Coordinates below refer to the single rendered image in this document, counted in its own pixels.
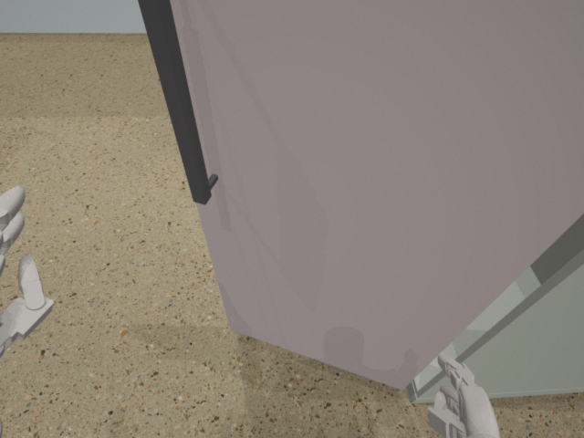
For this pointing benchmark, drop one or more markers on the robot left hand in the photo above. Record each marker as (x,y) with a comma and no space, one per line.
(25,313)

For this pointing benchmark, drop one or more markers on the handle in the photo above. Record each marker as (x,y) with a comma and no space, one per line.
(159,23)

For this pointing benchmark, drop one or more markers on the fridge door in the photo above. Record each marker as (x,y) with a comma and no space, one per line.
(386,168)

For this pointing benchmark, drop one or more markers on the robot right hand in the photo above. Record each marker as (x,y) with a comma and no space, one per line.
(472,411)

